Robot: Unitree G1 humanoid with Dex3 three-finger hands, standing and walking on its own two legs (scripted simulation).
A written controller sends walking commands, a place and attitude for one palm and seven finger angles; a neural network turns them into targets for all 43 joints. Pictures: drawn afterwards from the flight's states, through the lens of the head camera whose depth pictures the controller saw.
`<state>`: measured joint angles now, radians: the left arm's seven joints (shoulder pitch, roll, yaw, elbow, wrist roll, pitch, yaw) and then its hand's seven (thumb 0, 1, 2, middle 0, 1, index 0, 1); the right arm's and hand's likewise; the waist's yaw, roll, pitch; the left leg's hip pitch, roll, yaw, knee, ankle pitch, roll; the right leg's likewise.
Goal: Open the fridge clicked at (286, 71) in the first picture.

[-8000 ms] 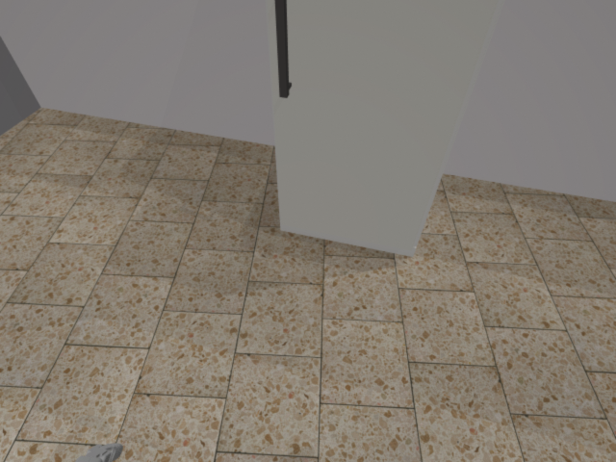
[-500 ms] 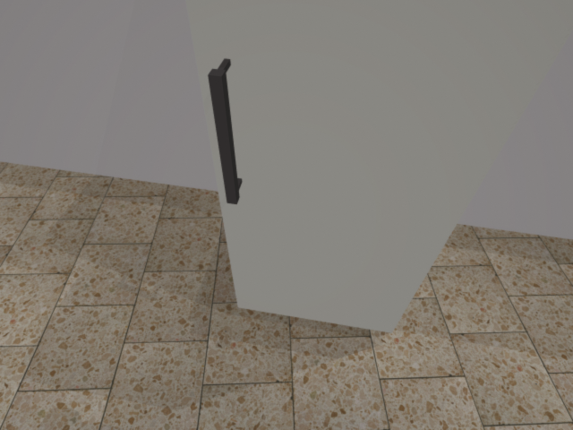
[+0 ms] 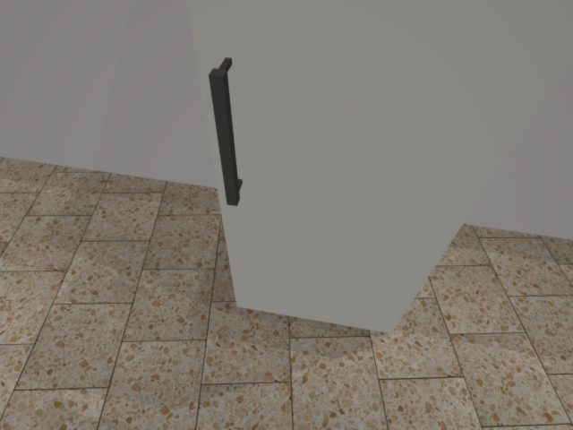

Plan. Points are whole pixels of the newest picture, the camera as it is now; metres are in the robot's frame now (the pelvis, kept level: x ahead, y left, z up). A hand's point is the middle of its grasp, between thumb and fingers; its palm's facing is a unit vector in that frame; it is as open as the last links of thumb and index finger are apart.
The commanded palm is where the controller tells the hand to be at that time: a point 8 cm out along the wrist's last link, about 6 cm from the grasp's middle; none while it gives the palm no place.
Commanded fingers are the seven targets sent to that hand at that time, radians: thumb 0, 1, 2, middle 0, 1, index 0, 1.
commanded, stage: look again from close up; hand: left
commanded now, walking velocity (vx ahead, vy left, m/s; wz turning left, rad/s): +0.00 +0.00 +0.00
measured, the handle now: (230, 140) +0.57 +0.15 +0.08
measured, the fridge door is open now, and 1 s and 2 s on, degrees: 0 0 0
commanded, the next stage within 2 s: shuffle to correct the standing spot in 0.06 s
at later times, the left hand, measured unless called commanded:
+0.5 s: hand out of the picture +0.01 +0.17 -0.19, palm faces +0.05 -0.99 -0.13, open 7.4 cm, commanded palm none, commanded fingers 0.00 0.90 0.90 -0.20 -0.30 -0.20 -0.30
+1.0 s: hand out of the picture +0.15 +0.20 -0.18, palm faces +0.01 -0.97 -0.23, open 7.3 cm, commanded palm none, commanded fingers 0.00 0.90 0.90 -0.20 -0.30 -0.20 -0.30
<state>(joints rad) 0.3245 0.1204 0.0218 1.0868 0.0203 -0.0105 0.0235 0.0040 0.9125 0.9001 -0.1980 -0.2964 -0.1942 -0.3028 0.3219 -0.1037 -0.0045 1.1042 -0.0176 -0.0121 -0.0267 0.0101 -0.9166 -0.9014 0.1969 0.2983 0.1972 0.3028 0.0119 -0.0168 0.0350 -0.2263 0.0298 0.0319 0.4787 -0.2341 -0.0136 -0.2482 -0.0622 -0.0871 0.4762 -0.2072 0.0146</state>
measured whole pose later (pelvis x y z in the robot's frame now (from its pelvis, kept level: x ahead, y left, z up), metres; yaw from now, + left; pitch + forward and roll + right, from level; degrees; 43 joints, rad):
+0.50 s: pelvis +0.04 +0.02 -0.01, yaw -3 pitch +0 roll +0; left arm 0.39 0.12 0.06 1.09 0.03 0.01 0.01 0.00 0.91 0.90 -0.20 -0.30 -0.19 -0.30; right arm 0.37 -0.11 -0.02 1.08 -0.03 -0.02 -0.02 0.00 -0.91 -0.90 0.20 0.30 0.20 0.30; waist 0.03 -0.04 0.01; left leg -0.21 0.03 0.10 0.58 -0.37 0.01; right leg -0.28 -0.06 -0.02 0.62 -0.35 -0.02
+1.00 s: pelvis +0.09 +0.02 -0.01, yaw -3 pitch -1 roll +1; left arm 0.21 0.16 0.06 1.02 0.02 0.02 0.04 0.01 0.93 0.90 -0.20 -0.30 -0.19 -0.30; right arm 0.25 -0.13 -0.04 1.08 -0.02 0.00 -0.05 0.03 -0.94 -0.90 0.20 0.30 0.20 0.30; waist 0.01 -0.02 0.09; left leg -0.19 0.02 0.14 0.54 -0.34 0.02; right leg -0.25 -0.05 -0.07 0.59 -0.31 -0.01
